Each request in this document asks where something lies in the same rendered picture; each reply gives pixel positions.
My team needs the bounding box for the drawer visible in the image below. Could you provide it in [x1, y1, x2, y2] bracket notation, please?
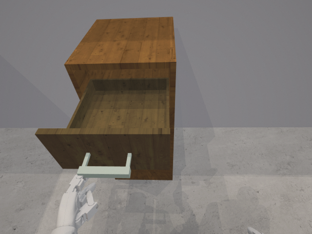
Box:
[35, 78, 170, 170]

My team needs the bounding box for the left robot hand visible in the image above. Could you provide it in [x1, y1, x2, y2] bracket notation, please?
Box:
[56, 175, 98, 231]

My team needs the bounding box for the handle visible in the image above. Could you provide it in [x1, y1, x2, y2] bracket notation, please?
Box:
[77, 153, 132, 178]

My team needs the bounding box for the cabinet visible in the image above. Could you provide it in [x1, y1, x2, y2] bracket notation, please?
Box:
[64, 17, 176, 180]

